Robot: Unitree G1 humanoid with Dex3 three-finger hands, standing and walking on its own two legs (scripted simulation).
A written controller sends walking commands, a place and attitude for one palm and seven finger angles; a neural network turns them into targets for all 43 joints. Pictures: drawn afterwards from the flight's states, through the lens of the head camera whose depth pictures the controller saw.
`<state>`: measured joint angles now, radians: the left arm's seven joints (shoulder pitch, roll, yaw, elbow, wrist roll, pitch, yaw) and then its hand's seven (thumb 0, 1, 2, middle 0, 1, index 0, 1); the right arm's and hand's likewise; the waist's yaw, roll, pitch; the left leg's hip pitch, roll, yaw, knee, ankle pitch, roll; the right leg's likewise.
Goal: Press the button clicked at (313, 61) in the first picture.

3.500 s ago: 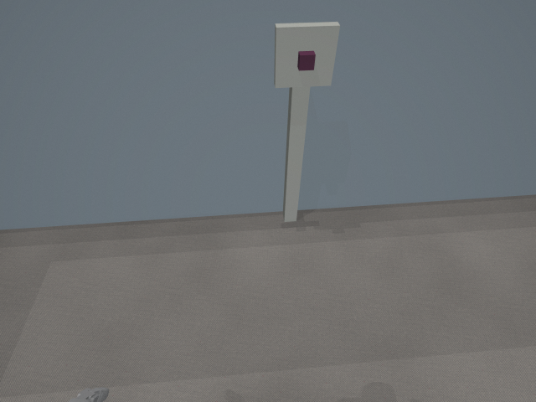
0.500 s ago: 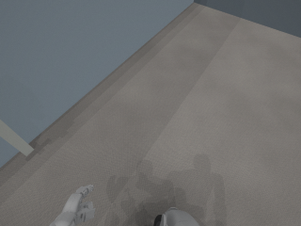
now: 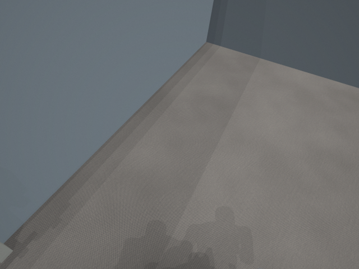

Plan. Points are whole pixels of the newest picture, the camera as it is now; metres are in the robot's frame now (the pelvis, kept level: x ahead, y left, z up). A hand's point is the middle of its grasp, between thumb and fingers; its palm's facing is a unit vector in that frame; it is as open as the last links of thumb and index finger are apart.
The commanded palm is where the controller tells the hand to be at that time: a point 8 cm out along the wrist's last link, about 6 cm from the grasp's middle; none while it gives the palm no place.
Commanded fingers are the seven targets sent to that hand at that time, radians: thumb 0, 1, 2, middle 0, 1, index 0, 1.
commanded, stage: walk to a spot facing it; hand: left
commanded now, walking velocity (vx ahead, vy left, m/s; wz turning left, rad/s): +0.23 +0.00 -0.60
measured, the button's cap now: out of the picture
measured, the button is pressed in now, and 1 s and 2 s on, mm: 0 0 0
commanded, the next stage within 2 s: turn to face it in 0.18 s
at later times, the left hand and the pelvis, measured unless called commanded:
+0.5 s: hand (156, 206) +0.32 +0.09 -0.16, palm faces -0.21 -0.95 -0.21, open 7.4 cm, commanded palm none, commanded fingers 0.00 0.90 0.90 -0.20 -0.30 -0.20 -0.30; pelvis +0.15 -0.05 -0.01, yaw -9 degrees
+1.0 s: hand (110, 238) +0.22 +0.20 -0.17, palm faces +0.18 -0.95 -0.26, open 7.4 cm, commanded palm none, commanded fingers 0.00 0.90 0.90 -0.20 -0.30 -0.20 -0.30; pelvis +0.18 -0.03 +0.00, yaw +7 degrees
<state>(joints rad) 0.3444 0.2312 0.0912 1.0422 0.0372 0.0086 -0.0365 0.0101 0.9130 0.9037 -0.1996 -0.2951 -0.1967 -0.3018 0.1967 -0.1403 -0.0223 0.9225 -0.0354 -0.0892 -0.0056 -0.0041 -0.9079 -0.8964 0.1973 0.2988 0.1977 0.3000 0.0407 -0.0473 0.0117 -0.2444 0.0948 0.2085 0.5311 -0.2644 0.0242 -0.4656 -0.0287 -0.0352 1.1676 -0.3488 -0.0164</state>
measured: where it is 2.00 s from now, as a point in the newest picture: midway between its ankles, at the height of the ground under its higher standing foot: outside the picture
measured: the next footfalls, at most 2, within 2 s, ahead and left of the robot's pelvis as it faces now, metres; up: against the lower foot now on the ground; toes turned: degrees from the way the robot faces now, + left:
right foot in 0.34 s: +0.24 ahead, -0.16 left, +0.00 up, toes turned -19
left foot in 0.74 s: +0.25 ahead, +0.07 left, +0.00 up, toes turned +10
